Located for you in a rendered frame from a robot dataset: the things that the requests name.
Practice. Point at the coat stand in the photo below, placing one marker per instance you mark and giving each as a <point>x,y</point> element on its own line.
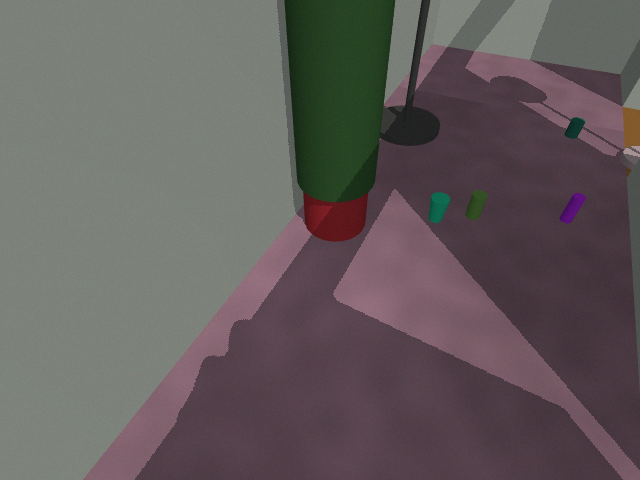
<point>408,125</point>

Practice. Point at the potted plant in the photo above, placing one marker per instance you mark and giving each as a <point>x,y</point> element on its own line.
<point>338,54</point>

